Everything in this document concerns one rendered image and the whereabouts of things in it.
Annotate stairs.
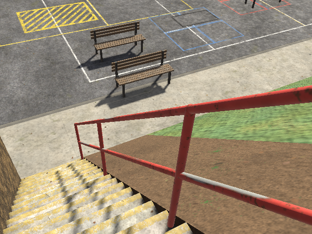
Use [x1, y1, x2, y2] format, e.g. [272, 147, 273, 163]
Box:
[3, 158, 193, 234]

